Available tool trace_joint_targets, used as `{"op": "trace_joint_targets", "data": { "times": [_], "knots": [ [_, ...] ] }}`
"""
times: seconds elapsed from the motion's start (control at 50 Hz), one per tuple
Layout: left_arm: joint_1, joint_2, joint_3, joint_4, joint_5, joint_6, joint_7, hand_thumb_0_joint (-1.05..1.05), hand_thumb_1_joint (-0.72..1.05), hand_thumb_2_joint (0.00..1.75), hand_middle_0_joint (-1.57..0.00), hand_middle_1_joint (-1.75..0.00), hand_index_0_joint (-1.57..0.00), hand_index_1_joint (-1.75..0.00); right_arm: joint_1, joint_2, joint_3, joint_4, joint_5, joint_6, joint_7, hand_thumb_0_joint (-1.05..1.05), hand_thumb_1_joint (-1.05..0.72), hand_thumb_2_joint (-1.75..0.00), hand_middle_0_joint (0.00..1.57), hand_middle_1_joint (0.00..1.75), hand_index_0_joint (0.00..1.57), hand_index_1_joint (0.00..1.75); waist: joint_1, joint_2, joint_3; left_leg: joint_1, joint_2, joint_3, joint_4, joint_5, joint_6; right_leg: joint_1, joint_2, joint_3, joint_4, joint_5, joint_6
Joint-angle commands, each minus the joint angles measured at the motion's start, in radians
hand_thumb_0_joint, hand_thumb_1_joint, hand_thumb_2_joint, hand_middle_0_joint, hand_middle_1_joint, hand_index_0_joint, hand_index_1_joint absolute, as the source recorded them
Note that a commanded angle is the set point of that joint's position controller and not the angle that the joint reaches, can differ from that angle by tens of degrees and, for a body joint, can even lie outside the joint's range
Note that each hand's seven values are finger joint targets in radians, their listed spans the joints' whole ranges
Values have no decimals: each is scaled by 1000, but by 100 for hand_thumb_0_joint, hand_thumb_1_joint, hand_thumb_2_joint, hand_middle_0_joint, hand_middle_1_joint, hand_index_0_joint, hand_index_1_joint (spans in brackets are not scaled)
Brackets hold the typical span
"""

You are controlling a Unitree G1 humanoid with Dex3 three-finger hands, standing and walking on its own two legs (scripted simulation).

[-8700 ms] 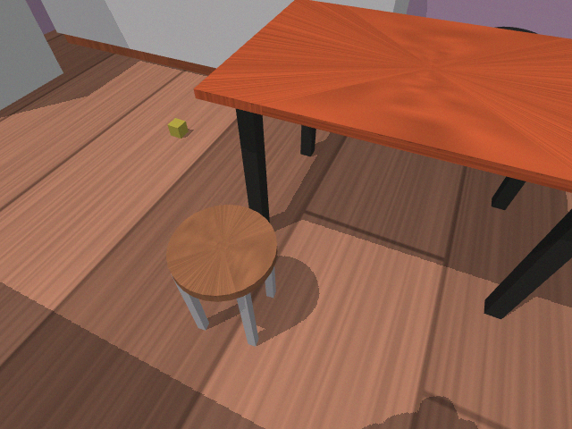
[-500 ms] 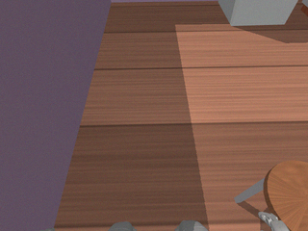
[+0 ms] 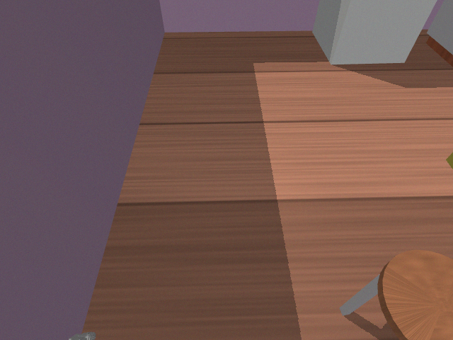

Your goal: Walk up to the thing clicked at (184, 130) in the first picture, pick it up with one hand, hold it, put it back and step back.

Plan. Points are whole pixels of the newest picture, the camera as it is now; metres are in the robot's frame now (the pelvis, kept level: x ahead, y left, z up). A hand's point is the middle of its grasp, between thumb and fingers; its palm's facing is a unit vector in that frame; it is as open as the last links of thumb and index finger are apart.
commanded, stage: walk up
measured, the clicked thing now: out of the picture +1.11 -1.42 -0.74
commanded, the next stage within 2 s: stand in 0.02 s
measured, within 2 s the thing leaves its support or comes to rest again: neither
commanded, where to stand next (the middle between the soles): +0.06 +0.01 m, yaw +1 degrees
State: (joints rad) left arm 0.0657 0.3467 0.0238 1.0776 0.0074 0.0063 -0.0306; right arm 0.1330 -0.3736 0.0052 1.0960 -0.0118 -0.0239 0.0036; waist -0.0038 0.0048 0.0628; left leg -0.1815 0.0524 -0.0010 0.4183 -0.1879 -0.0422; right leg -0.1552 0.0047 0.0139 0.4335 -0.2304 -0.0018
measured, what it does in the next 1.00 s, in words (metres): stands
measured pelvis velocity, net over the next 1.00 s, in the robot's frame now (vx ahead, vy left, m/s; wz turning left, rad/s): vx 0.02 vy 0.01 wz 0.00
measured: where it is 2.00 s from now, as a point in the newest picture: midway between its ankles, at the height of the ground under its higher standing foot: outside the picture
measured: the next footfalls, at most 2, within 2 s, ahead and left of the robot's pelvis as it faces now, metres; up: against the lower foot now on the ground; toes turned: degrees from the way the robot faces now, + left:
none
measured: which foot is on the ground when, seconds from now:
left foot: down 0.00-1.00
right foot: down 0.00-1.00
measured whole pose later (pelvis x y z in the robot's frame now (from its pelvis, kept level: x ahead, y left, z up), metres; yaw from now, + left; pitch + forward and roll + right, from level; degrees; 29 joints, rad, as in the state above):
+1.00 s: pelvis +0.02 +0.01 +0.01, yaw +0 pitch -2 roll +0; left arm 0.09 0.35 0.00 1.14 0.01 -0.02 -0.01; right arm 0.08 -0.35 0.00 1.15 -0.01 0.00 0.01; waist 0.00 0.01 0.05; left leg -0.11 0.04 0.01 0.32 -0.16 -0.03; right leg -0.08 -0.01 0.02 0.32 -0.19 0.01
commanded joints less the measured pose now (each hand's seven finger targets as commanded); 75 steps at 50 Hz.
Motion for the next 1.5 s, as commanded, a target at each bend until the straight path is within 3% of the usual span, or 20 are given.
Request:
{"op": "trace_joint_targets", "data": {
  "times": [0.0,0.1,0.2,0.42,0.5,0.58,0.66,0.76,0.96,1.12,1.3,1.48],
  "knots": [
    [-51,216,35,-33,-7,-32,19,0,90,90,-20,-30,-20,-30,-76,-196,-44,-46,1,-27,-11,0,-90,-90,20,30,20,30,4,14,-94,59,80,-75,-93,87,55,8,-128,120,-145,87,-30],
    [-52,220,30,-3,-6,-42,25,0,90,90,-20,-30,-20,-30,-77,-201,-47,-26,2,-22,-8,0,-90,-90,20,30,20,30,1,10,-81,67,86,-81,-128,112,49,27,-122,100,-147,130,-21],
    [-48,224,24,12,-3,-39,26,0,90,90,-20,-30,-20,-30,-79,-196,-48,-18,0,-14,-6,0,-90,-90,20,30,20,30,-3,5,-62,47,83,-86,-160,8,48,6,-118,96,-169,33,-18],
    [-17,221,19,17,-4,-44,34,0,90,90,-20,-30,-20,-30,-88,-197,-51,-9,2,-14,-8,0,-90,-90,20,30,20,30,-2,-2,-127,120,94,-71,-125,211,53,42,-130,85,-139,220,-14],
    [-10,220,16,19,-2,-41,36,0,90,90,-20,-30,-20,-30,-96,-192,-50,-5,3,-8,-7,0,-90,-90,20,30,20,30,-1,-8,-102,108,88,-70,-137,154,50,27,-126,79,-155,166,-11],
    [0,220,16,16,-1,-41,37,0,90,90,-20,-30,-20,-30,-105,-192,-50,-6,4,-9,-6,0,-90,-90,20,30,20,30,2,1,-105,118,92,-71,-139,190,50,32,-127,75,-150,191,-12],
    [-3,218,15,14,-3,-40,37,0,90,90,-20,-30,-20,-30,-101,-192,-47,-4,6,-7,-6,0,-90,-90,20,30,20,30,-1,-8,-89,107,87,-68,-138,155,49,28,-130,81,-161,170,-11],
    [-6,225,18,6,-2,-43,39,0,90,90,-20,-30,-20,-30,-98,-190,-47,-6,6,-6,-7,0,-90,-90,20,30,20,30,-2,-5,-118,126,91,-62,-123,231,51,55,-135,76,-149,256,-11],
    [-9,226,19,-3,-1,-42,41,0,90,90,-20,-30,-20,-30,-93,-189,-47,-10,6,-2,-6,0,-90,-90,20,30,20,30,-4,-16,-110,120,87,-57,-120,203,50,57,-134,76,-159,242,-14],
    [-2,224,19,-5,0,-38,40,0,90,90,-20,-30,-20,-30,-82,-191,-46,-12,4,0,-5,0,-90,-90,20,30,20,30,-4,-4,-73,90,82,-61,-141,100,52,29,-127,81,-182,130,-15],
    [10,225,18,-5,0,-38,37,0,90,90,-20,-30,-20,-30,-71,-191,-46,-10,2,-1,-4,0,-90,-90,20,30,20,30,-3,0,-65,82,79,-68,-143,77,53,16,-125,81,-188,94,-15],
    [15,231,16,-10,-1,-38,39,0,90,90,-20,-30,-20,-30,-56,-186,-44,-8,3,-2,-7,0,-90,-90,20,30,20,30,-3,-9,-87,98,84,-69,-138,152,53,34,-128,76,-164,162,-17]
  ]
}}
